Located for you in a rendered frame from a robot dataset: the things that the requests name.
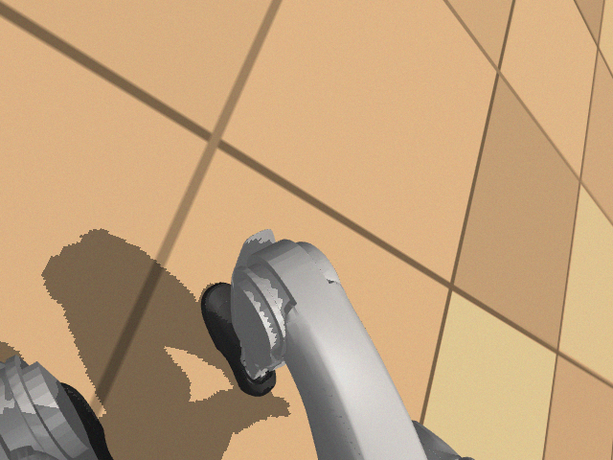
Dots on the right robot hand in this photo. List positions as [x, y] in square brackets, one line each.
[434, 447]

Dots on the left robot foot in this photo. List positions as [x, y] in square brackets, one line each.
[90, 422]

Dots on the right robot foot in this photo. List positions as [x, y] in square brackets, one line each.
[216, 312]

